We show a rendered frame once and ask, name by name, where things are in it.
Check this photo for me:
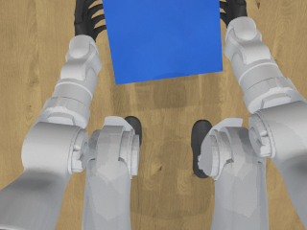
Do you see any robot right hand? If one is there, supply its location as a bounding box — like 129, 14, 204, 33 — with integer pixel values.
219, 0, 248, 28

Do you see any robot thigh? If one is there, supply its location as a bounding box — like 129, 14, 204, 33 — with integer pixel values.
82, 125, 140, 230
203, 126, 270, 230

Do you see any robot left forearm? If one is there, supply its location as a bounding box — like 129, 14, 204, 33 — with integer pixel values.
21, 34, 103, 166

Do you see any robot left hand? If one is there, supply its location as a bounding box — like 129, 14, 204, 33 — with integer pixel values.
74, 0, 106, 43

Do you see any right robot thigh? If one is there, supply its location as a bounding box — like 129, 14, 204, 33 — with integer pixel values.
203, 126, 270, 230

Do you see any left robot upper arm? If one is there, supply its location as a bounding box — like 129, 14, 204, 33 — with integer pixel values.
0, 122, 89, 230

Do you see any carton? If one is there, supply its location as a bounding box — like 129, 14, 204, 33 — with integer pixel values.
102, 0, 224, 85

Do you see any left robot thigh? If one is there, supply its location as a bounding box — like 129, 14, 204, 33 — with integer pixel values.
82, 125, 140, 230

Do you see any robot right forearm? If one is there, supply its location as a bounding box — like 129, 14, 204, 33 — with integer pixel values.
224, 16, 307, 114

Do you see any right robot upper arm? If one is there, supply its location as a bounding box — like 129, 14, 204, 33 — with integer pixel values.
248, 101, 307, 230

